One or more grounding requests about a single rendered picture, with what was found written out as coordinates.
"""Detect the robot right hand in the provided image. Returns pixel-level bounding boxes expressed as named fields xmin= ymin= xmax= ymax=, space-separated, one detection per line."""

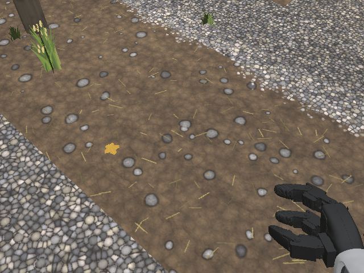
xmin=268 ymin=183 xmax=364 ymax=268

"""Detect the right robot forearm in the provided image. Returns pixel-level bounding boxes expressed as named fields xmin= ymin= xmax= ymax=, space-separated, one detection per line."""
xmin=334 ymin=249 xmax=364 ymax=273

